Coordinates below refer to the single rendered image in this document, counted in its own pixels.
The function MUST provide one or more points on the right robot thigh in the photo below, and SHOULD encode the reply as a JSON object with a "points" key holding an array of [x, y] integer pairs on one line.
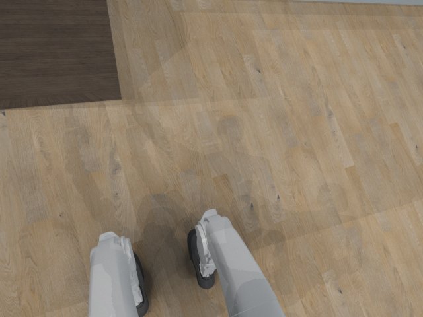
{"points": [[247, 292]]}

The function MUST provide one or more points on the left robot foot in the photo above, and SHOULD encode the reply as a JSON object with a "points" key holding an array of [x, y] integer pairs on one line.
{"points": [[142, 307]]}

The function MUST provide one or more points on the cabinet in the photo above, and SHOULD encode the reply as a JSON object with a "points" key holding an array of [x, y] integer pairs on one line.
{"points": [[56, 52]]}

